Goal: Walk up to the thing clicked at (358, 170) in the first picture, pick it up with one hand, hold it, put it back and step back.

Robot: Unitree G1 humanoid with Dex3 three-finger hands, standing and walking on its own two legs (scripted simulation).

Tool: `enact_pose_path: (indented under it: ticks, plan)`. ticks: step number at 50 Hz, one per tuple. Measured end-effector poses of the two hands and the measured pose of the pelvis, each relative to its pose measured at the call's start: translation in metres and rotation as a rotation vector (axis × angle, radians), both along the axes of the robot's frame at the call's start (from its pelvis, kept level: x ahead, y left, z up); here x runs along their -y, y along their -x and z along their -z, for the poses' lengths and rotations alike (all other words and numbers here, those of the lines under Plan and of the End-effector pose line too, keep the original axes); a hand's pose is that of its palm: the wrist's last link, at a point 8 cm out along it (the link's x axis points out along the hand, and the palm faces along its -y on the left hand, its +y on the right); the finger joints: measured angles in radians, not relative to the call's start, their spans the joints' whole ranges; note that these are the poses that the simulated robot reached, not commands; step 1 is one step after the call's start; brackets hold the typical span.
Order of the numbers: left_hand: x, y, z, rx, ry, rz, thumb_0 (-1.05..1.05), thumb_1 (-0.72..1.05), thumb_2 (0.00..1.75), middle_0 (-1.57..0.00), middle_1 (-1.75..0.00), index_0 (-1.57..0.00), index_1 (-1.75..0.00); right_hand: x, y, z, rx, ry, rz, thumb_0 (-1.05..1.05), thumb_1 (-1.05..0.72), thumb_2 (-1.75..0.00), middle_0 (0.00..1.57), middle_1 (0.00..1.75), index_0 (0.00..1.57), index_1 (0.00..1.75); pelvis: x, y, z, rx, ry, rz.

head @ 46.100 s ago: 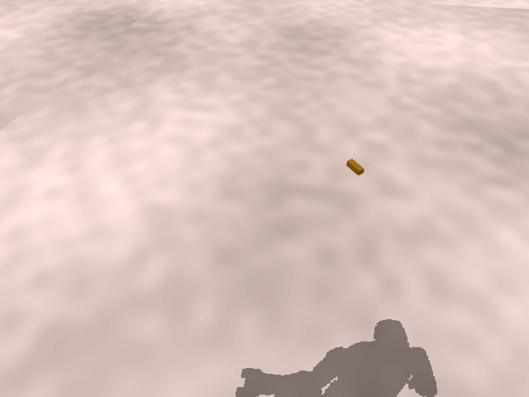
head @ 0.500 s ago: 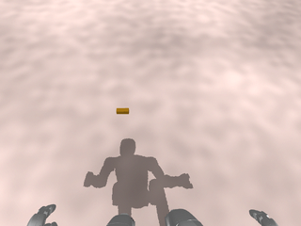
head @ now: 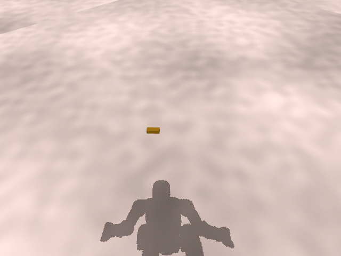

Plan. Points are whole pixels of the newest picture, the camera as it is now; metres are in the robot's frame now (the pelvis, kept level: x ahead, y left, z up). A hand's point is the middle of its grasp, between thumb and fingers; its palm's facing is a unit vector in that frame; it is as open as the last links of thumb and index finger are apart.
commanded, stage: step back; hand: left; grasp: from above
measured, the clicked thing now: (153, 130) +1.10 +0.20 -0.74
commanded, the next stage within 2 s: stand in 0.78 s
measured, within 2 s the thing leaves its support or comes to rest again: neither
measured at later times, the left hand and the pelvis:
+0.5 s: hand out of the picture +0.08 +0.28 -0.15, palm faces +0.05 -0.93 -0.36, open 7.4 cm; pelvis +0.03 +0.01 +0.00, yaw +1 degrees
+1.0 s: hand out of the picture +0.13 +0.27 -0.13, palm faces +0.01 -0.94 -0.34, open 7.3 cm; pelvis +0.03 +0.01 +0.02, yaw +1 degrees
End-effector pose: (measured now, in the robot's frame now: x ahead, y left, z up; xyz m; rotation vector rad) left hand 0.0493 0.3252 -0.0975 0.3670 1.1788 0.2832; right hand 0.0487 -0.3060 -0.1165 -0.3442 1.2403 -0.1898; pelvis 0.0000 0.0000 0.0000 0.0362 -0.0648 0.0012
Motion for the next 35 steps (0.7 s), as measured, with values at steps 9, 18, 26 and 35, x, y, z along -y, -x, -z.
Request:
enact_pose_path:
  ticks: [9, 18, 26, 35]
  plan:
    - [0.019, 0.002, 0.0, 0.001, 0.023, 0.013, 0.01, 0.91, 0.9, -0.21, -0.3, -0.21, -0.3, 0.004, -0.005, -0.003, 0.058, -0.03, 0.013, 0.01, -0.9, -0.9, 0.21, 0.3, 0.2, 0.3, 0.014, 0.003, -0.004, -0.002, 0.046, 0.011]
    - [0.022, 0.002, -0.002, 0.01, 0.044, -0.023, 0.01, 0.9, 0.9, -0.21, -0.3, -0.21, -0.3, 0.009, -0.035, -0.01, 0.048, 0.001, -0.037, 0.01, -0.91, -0.9, 0.21, 0.3, 0.2, 0.3, 0.007, -0.011, -0.009, -0.011, 0.042, -0.026]
    - [0.007, -0.026, 0.012, -0.017, 0.068, -0.035, 0.01, 0.91, 0.9, -0.21, -0.3, -0.21, -0.3, -0.013, -0.061, -0.011, 0.055, 0.007, -0.036, 0.0, -0.91, -0.9, 0.2, 0.3, 0.2, 0.3, -0.007, -0.028, -0.006, -0.015, 0.035, -0.023]
    - [0.008, -0.062, 0.006, 0.011, 0.072, -0.009, 0.0, 0.91, 0.9, -0.21, -0.3, -0.21, -0.3, -0.034, -0.104, -0.016, 0.111, -0.035, -0.044, 0.0, -0.91, -0.9, 0.21, 0.3, 0.2, 0.3, -0.009, -0.041, -0.012, -0.025, 0.047, -0.02]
